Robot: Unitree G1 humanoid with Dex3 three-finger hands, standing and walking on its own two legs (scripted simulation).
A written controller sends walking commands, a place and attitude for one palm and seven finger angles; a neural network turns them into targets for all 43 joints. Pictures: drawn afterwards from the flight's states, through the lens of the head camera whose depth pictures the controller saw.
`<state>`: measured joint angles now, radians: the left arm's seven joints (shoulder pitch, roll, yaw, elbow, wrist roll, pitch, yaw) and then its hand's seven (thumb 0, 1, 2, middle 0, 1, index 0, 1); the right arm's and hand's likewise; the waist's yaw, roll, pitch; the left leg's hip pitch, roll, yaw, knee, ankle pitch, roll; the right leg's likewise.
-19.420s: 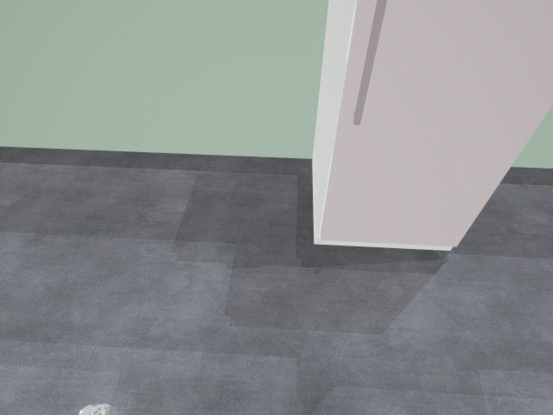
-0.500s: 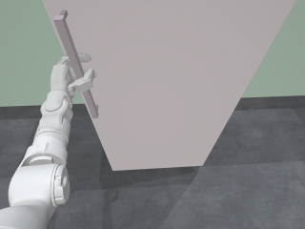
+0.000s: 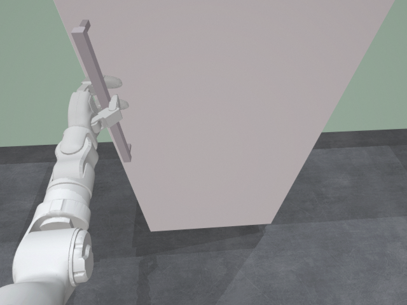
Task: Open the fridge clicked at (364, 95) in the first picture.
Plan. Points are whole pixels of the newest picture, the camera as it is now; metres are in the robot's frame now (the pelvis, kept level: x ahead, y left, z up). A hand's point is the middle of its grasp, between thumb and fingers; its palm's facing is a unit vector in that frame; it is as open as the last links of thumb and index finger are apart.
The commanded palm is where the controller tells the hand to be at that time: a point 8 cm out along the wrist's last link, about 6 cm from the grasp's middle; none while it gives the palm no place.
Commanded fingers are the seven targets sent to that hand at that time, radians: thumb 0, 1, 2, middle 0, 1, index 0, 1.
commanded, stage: grip the handle and tug to test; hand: left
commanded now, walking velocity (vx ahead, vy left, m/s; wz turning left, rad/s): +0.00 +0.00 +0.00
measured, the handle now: (110, 105) +0.50 +0.21 +0.12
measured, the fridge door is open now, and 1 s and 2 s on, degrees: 0 11 44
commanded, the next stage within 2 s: pull the door a little, standing still in 0.26 s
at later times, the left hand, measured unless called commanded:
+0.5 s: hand (114, 116) +0.43 +0.18 +0.15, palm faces +0.07 -1.00 +0.00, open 5.7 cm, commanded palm +0.39 +0.23 +0.15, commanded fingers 0.00 0.90 0.90 -0.45 -1.40 -0.45 -1.40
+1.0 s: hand (114, 155) +0.34 +0.16 +0.14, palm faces +0.08 -0.98 -0.19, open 6.2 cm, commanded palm +0.31 +0.21 +0.15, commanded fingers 0.00 0.90 0.90 -0.45 -1.40 -0.45 -1.40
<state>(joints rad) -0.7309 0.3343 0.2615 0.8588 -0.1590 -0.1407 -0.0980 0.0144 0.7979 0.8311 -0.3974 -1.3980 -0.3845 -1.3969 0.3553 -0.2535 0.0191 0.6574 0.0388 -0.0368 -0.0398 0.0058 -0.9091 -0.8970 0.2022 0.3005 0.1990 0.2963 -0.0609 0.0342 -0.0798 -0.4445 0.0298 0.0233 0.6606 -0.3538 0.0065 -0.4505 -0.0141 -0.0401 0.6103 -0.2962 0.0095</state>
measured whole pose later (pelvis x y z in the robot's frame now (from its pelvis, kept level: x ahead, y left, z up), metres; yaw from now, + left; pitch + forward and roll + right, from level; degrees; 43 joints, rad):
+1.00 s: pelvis +0.03 +0.01 +0.01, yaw -1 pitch +2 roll -1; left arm 0.03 0.24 0.10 -0.10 -0.09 -0.01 0.03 0.00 0.67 0.79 -0.36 -1.36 -0.32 -1.35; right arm 0.20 -0.24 0.02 0.57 0.01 0.02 -0.08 0.01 -0.91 -0.90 0.20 0.30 0.20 0.30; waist -0.01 0.06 -0.04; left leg -0.21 0.03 0.05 0.53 -0.34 0.01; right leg -0.24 -0.02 -0.05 0.50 -0.28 0.02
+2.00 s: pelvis -0.09 -0.24 +0.00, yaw +29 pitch +0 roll +0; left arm 0.23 0.19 -0.08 -0.39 0.00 -0.04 0.02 -0.01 0.68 0.93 -0.31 -1.24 -0.17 -1.17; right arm 0.17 -0.17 -0.04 0.68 -0.01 -0.11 -0.08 0.01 -0.91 -0.90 0.20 0.30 0.20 0.30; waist -0.04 0.06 0.05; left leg -0.53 0.05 -0.08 0.94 -0.42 -0.04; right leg -0.22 0.01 -0.13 0.58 -0.37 -0.07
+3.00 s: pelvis +0.19 -0.62 +0.00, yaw +76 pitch -1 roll -2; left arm 0.26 0.31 0.27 -0.34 -0.05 -0.07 0.07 -0.07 0.58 1.26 -0.33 -1.24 -0.05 -1.09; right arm 0.20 -0.19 -0.02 0.63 0.00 -0.13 -0.06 0.01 -0.91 -0.90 0.20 0.30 0.20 0.30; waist 0.01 0.07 0.11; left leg -0.50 0.13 -0.18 0.86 -0.44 -0.06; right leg -0.29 -0.02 -0.07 0.59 -0.27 0.02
